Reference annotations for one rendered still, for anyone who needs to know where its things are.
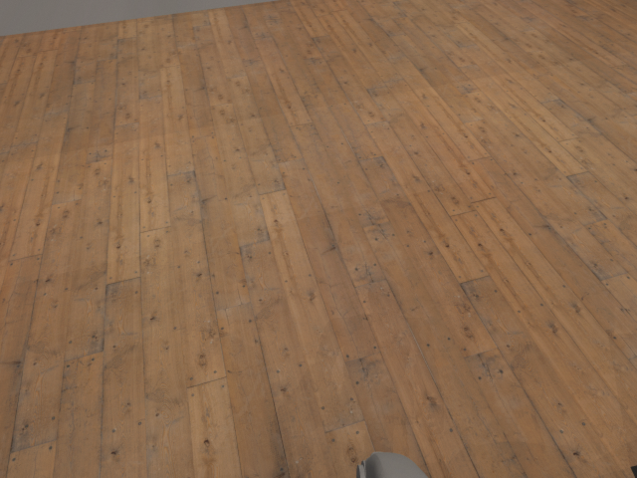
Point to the robot right thigh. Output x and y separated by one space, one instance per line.
388 465

